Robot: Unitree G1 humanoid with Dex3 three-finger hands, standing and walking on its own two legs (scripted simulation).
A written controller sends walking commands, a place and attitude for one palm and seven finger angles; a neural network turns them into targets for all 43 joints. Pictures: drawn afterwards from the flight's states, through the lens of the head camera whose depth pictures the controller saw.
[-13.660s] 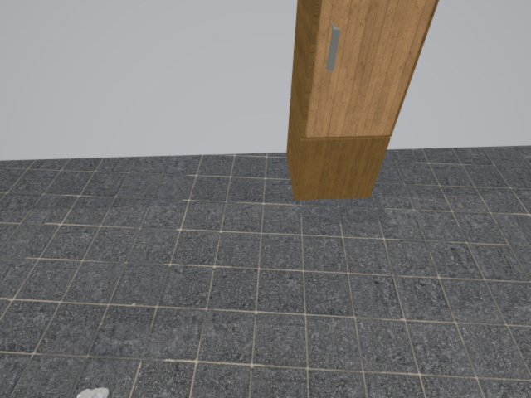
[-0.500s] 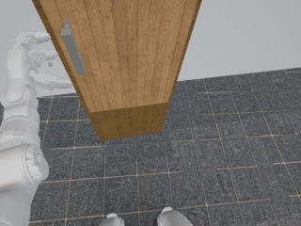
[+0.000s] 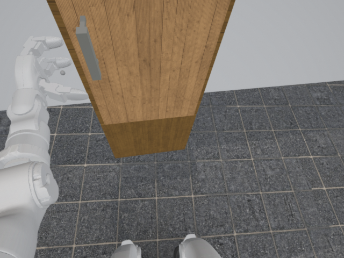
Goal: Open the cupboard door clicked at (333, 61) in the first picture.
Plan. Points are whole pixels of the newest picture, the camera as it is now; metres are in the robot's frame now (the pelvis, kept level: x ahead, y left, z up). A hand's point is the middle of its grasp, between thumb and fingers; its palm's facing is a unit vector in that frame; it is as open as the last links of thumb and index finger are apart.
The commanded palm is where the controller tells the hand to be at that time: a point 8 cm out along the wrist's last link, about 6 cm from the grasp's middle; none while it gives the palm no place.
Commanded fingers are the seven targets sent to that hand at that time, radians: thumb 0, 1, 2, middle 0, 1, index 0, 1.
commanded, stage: move the hooked fingers beside the handle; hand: left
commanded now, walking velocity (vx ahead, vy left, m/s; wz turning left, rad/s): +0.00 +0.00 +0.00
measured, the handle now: (90, 50) +0.58 +0.15 +0.10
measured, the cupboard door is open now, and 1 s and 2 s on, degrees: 0 0 0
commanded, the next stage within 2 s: slide the fingers in behind the handle in 0.16 s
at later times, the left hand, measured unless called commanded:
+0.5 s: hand (60, 73) +0.51 +0.20 +0.10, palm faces +0.05 -1.00 +0.02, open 14.0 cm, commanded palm +0.48 +0.24 +0.09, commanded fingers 0.00 -0.50 0.30 -0.30 -1.20 -0.30 -1.20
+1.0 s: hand (73, 72) +0.51 +0.18 +0.10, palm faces +0.08 -1.00 +0.01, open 14.0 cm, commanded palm +0.48 +0.21 +0.09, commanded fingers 0.00 -0.50 0.30 -0.30 -1.20 -0.30 -1.20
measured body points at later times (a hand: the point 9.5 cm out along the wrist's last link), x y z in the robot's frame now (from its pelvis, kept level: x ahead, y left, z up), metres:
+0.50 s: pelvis +0.00 +0.01 +0.00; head +0.11 +0.03 +0.44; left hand +0.50 +0.26 +0.10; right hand -0.02 -0.26 -0.10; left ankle +0.00 +0.10 -0.69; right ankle +0.00 -0.11 -0.69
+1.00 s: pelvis +0.00 +0.01 +0.00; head +0.11 +0.02 +0.44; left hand +0.50 +0.23 +0.10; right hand +0.00 -0.25 -0.11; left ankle +0.00 +0.10 -0.69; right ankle +0.00 -0.11 -0.69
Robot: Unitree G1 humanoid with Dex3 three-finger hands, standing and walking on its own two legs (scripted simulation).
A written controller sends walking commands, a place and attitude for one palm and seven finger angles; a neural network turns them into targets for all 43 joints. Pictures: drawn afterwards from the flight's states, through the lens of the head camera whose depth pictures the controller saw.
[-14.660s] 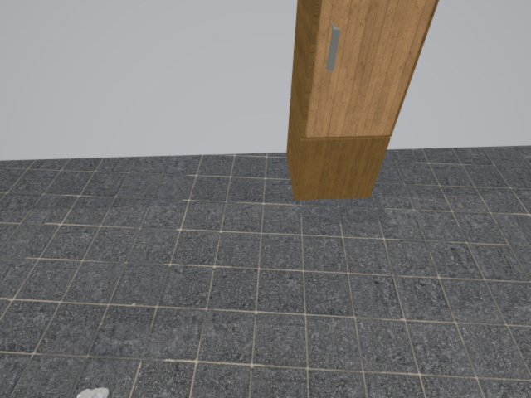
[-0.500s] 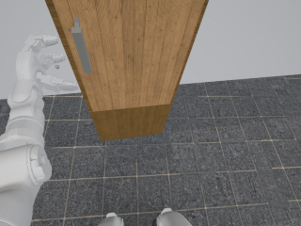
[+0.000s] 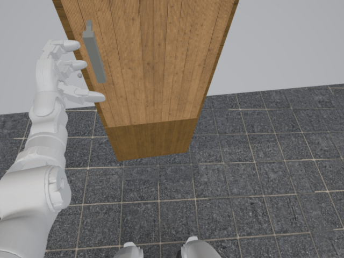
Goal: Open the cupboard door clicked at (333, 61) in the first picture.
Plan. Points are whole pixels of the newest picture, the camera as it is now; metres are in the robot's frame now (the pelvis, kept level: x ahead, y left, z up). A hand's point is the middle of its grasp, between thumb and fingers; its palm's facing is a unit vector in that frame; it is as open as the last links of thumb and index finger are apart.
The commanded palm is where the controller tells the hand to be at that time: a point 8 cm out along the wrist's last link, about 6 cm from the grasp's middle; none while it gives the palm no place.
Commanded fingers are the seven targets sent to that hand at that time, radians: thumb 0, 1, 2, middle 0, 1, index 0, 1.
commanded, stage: slide the fingers in behind the handle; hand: left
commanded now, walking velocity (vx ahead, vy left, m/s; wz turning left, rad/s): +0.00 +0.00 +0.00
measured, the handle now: (95, 53) +0.58 +0.14 +0.10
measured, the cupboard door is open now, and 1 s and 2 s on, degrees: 0 0 2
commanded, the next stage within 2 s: close the thumb around the handle in 0.86 s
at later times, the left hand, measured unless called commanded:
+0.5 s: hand (105, 71) +0.53 +0.12 +0.09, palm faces +0.08 -1.00 +0.00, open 14.0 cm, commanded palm +0.49 +0.17 +0.09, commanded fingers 0.00 -0.50 0.30 -0.30 -1.20 -0.30 -1.20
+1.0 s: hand (101, 72) +0.52 +0.12 +0.10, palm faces +0.08 -1.00 -0.01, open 14.0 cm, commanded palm +0.49 +0.17 +0.09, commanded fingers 0.00 -0.33 0.37 -0.31 -1.22 -0.31 -1.22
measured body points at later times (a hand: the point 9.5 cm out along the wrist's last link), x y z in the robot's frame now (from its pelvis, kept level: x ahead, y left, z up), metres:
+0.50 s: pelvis +0.00 -0.02 +0.00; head +0.11 -0.01 +0.43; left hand +0.52 +0.17 +0.09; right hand -0.02 -0.27 -0.12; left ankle +0.00 +0.09 -0.69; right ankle +0.00 -0.12 -0.69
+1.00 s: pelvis +0.00 -0.02 +0.00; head +0.11 -0.01 +0.44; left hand +0.51 +0.18 +0.10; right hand +0.00 -0.28 -0.12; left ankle +0.00 +0.09 -0.69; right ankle +0.00 -0.12 -0.69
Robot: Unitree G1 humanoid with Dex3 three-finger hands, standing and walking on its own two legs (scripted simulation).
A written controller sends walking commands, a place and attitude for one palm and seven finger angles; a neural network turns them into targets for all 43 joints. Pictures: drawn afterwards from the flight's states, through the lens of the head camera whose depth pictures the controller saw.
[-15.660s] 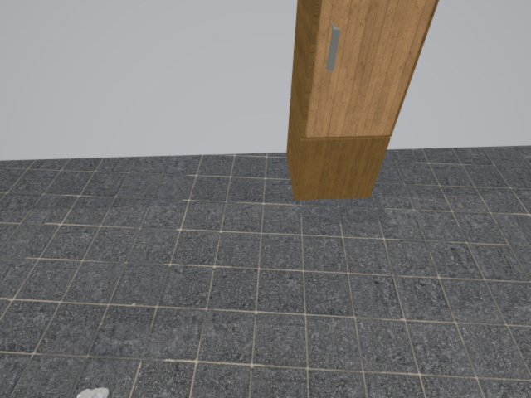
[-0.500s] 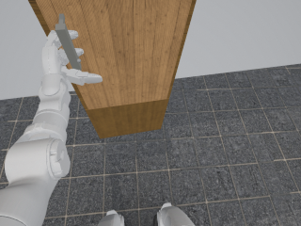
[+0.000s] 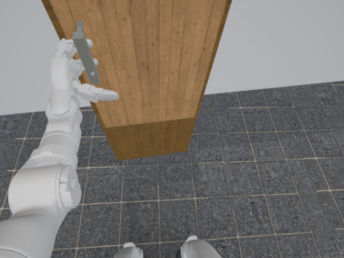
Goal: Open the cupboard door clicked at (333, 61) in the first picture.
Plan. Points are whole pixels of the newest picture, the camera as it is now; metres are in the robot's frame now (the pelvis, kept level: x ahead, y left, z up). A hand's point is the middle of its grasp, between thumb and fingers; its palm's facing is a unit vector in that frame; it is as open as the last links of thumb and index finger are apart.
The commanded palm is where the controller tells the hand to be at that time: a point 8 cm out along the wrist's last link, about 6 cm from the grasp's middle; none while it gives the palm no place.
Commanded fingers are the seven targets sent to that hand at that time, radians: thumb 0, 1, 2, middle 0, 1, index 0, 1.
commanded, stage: close the thumb around the handle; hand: left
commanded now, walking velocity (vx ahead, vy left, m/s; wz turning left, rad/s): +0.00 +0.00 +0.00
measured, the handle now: (88, 54) +0.58 +0.15 +0.10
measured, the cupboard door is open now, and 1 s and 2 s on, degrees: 0 2 44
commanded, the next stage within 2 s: pull the door open along its arc in 0.66 s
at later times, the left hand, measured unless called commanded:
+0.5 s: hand (92, 72) +0.52 +0.14 +0.10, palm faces +0.07 -1.00 +0.00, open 6.9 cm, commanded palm +0.49 +0.18 +0.09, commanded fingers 0.00 0.90 0.90 -0.40 -1.35 -0.40 -1.35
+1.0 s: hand (96, 75) +0.51 +0.13 +0.10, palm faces +0.07 -1.00 +0.01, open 6.4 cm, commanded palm +0.46 +0.17 +0.09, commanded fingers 0.00 0.90 0.90 -0.40 -1.35 -0.40 -1.35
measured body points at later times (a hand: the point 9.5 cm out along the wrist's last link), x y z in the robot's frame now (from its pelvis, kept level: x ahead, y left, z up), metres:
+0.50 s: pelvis +0.00 +0.01 +0.00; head +0.11 +0.02 +0.44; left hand +0.51 +0.19 +0.10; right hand -0.02 -0.25 -0.12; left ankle +0.00 +0.11 -0.69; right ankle +0.00 -0.10 -0.69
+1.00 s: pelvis +0.00 +0.01 +0.00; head +0.10 +0.01 +0.44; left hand +0.50 +0.18 +0.10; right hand -0.01 -0.25 -0.12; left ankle +0.00 +0.11 -0.69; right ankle +0.00 -0.10 -0.69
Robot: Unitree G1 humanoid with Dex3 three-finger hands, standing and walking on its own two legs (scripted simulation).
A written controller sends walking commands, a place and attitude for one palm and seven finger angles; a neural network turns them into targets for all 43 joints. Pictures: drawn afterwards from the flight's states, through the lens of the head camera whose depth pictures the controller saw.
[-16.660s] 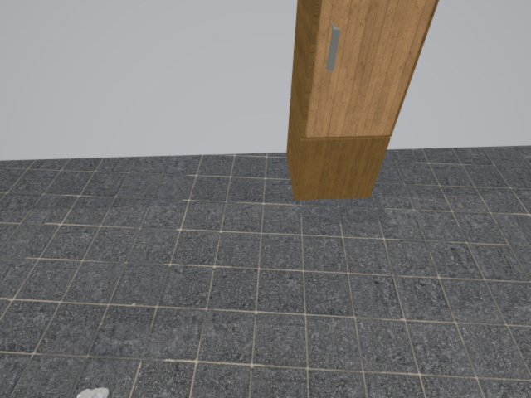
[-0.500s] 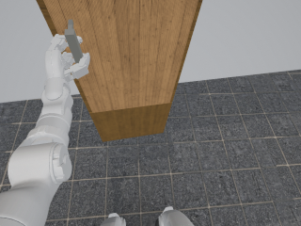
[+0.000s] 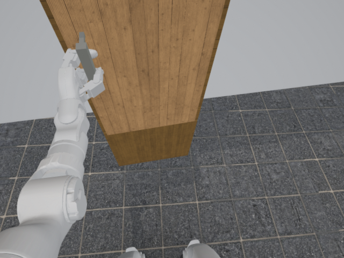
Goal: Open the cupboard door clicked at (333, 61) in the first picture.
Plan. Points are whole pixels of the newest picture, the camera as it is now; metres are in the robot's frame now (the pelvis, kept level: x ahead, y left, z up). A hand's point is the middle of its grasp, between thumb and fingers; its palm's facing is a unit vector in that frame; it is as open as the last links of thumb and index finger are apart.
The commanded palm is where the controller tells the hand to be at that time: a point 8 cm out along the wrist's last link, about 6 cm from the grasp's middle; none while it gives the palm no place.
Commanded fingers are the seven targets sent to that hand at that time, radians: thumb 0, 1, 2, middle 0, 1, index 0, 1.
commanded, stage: pull the door open along its arc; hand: left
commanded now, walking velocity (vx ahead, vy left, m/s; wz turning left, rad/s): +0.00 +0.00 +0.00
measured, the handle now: (90, 64) +0.56 +0.15 +0.09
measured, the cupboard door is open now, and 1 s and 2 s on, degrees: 2 44 40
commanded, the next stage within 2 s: open thumb and fingers to let go in 0.88 s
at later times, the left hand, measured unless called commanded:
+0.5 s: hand (142, 134) +0.35 +0.03 +0.10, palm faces +0.26 -0.96 +0.08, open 6.7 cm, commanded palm +0.29 +0.07 +0.09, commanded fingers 0.00 0.90 0.90 -0.40 -1.35 -0.40 -1.35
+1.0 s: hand (169, 155) +0.30 -0.02 +0.10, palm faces +0.27 -0.96 -0.11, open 6.9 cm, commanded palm +0.26 +0.03 +0.09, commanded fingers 0.00 0.76 0.84 -0.39 -1.34 -0.39 -1.34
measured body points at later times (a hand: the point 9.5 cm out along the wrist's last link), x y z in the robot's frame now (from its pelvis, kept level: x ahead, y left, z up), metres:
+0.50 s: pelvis +0.02 -0.02 +0.02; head +0.05 -0.03 +0.47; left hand +0.33 +0.08 +0.10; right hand +0.18 -0.23 -0.08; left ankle -0.01 +0.10 -0.69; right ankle +0.00 -0.11 -0.69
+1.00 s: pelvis +0.03 -0.07 +0.03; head +0.04 -0.12 +0.47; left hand +0.28 +0.03 +0.11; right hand +0.22 -0.27 -0.08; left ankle +0.00 +0.11 -0.68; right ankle +0.00 -0.11 -0.69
